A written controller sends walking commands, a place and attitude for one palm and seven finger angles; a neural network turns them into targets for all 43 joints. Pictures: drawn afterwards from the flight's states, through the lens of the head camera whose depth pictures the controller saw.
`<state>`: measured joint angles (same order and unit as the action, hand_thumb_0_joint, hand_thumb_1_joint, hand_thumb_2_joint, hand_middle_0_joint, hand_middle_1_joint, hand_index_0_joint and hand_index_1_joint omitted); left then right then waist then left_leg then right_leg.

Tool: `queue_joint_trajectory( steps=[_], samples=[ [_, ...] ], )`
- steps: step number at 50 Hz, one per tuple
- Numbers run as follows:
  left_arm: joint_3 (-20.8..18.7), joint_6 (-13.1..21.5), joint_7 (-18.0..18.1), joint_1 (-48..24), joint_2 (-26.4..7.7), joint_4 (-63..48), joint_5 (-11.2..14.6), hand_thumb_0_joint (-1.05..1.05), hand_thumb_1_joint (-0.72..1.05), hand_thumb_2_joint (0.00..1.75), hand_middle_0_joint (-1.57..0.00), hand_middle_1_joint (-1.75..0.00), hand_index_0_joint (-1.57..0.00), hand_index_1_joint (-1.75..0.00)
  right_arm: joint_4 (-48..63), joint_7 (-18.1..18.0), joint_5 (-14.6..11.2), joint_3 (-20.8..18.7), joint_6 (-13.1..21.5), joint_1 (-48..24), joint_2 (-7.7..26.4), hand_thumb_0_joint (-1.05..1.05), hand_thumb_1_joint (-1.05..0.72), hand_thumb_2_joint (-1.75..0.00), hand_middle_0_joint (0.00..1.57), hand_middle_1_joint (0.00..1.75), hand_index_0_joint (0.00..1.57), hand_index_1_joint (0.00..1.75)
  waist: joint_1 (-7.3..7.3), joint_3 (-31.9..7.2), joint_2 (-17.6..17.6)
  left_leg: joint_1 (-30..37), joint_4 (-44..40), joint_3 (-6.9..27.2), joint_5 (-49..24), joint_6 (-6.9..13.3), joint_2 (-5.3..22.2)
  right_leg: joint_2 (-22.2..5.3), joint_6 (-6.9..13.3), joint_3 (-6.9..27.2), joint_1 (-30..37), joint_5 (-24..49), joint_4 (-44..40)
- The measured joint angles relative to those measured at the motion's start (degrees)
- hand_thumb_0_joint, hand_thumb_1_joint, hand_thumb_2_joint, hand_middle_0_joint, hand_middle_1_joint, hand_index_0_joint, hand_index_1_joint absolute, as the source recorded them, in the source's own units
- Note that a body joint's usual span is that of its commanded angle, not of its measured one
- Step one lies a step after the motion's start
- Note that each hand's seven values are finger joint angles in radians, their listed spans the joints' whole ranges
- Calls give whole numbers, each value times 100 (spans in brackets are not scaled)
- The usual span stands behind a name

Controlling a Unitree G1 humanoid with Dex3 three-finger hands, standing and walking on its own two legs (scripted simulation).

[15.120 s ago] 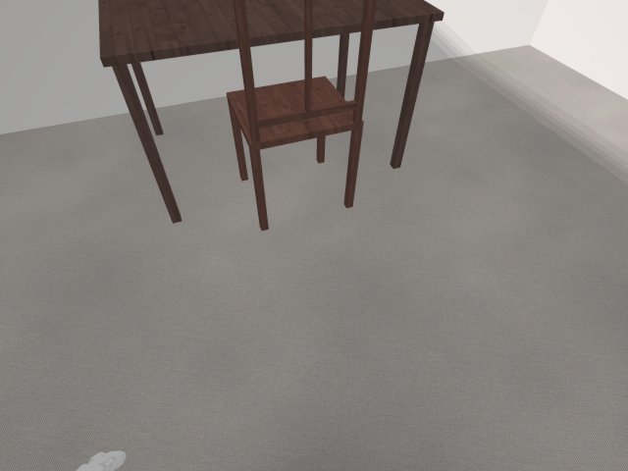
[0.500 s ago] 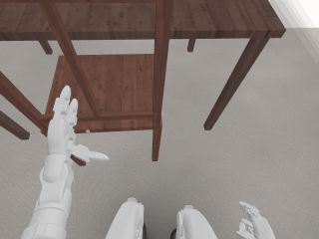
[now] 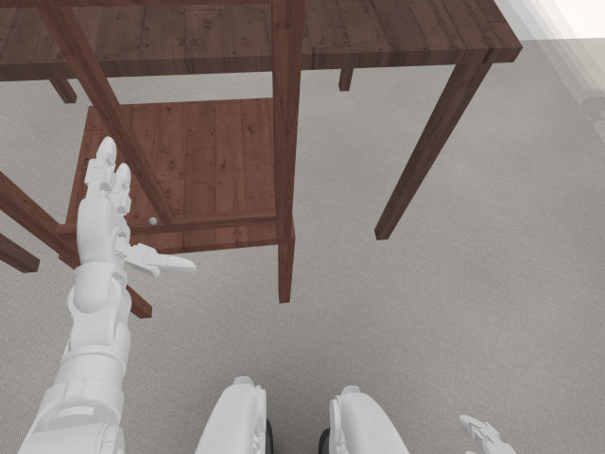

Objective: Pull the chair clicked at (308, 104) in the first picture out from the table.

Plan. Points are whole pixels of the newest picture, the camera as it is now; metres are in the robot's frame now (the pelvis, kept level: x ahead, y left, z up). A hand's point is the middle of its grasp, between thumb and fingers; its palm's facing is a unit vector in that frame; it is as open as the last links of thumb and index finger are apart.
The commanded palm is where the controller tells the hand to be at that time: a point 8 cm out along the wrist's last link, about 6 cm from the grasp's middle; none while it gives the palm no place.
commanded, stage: push the fingers through the gap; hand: left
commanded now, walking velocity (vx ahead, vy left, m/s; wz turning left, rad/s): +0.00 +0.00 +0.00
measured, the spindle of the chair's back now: (130, 148) +0.48 +0.23 +0.07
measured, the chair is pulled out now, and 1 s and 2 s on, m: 0.00 0.00 0.00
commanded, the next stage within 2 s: hook a spindle and tug to test in 0.84 s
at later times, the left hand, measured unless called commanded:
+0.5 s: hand (148, 190) +0.45 +0.22 +0.02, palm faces +0.16 -0.99 -0.02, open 16.9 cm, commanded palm +0.42 +0.25 +0.02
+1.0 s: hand (147, 191) +0.45 +0.22 +0.02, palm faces +0.16 -0.99 -0.01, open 16.9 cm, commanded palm +0.42 +0.25 +0.02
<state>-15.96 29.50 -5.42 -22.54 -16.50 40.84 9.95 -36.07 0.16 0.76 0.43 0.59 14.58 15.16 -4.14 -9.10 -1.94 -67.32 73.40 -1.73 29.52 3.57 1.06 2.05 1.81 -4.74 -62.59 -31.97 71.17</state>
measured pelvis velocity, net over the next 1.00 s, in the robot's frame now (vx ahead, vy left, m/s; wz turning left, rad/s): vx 0.00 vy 0.01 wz -0.01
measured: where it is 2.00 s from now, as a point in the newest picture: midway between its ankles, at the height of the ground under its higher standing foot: outside the picture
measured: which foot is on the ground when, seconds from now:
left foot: down 0.00-1.00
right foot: down 0.00-1.00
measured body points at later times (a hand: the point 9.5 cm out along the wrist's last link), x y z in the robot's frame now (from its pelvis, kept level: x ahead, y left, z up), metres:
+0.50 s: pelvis +0.00 +0.00 -0.01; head +0.13 +0.03 +0.42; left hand +0.43 +0.27 +0.03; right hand +0.07 -0.27 -0.12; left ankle +0.04 +0.08 -0.62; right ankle +0.02 -0.11 -0.62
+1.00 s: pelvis +0.00 +0.01 +0.00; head +0.14 +0.04 +0.43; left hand +0.44 +0.27 +0.02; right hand +0.08 -0.25 -0.12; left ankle +0.04 +0.08 -0.62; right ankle +0.02 -0.11 -0.62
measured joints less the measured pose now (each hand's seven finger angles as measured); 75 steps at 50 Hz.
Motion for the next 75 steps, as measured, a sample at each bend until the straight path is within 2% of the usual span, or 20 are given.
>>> queue_joint_trajectory(
  steps=[25, 33, 51, 57, 66, 70, 75],
  samples=[
    [-526, 156, -208, -1276, -484, 1379, -187, -1, -50, 30, -6, -8, -6, -8, -93, 38, 78, 63, -274, 89, 21, 1, -90, -90, 20, 30, 20, 30, -191, 12, 1, -321, 151, 45, 16, 23, 29, 29, -12, -44, -284, 11, 86],
    [-542, 151, -187, -1196, -459, 1341, -198, -1, -49, 30, -6, -8, -6, -8, -53, 80, 69, 64, -412, 182, 0, 1, -90, -90, 20, 30, 20, 30, -218, 22, -3, -273, 89, 2, 23, 56, 39, 42, -49, 5, -246, 34, 7],
    [-407, 204, -74, -1121, -355, 1246, -223, -1, -50, 30, -7, -10, -6, -10, -13, 110, 93, 57, -483, 76, -49, 0, -90, -90, 20, 30, 20, 30, -186, 6, 7, -203, 46, 12, 39, 95, 12, 25, -95, 2, -143, 37, -85],
    [-362, 218, -35, -1116, -315, 1282, -236, -1, -50, 30, -12, -25, -11, -25, -11, 108, 92, 66, -492, 32, -54, 0, -90, -90, 20, 30, 20, 30, -175, -7, 21, -199, 48, 17, 37, 99, 3, 18, -100, -3, -135, 37, -84],
    [-307, 270, 22, -1218, -301, 1290, -269, -1, -48, 31, -25, -67, -25, -67, -32, 100, 110, 50, -495, 21, -49, 0, -90, -90, 20, 30, 20, 30, -181, 10, -1, -250, 84, 40, 33, 87, -3, 13, -90, -27, -176, 32, -51],
    [-269, 218, 48, -1248, -267, 1347, -281, -1, -39, 34, -32, -88, -31, -88, -40, 110, 98, 54, -531, 45, -52, 0, -90, -90, 20, 30, 20, 30, -179, 1, -11, -228, 55, 24, 22, 87, -3, 12, -88, -10, -168, 39, -61],
    [-427, 226, 73, -1235, -296, 1429, -309, -1, -20, 43, -40, -114, -40, -114, -14, 104, 103, 89, -538, 69, -70, 0, -90, -90, 20, 30, 20, 30, -226, -2, 14, -221, 55, -3, 25, 80, 18, 31, -76, 19, -188, 37, -38]
  ],
)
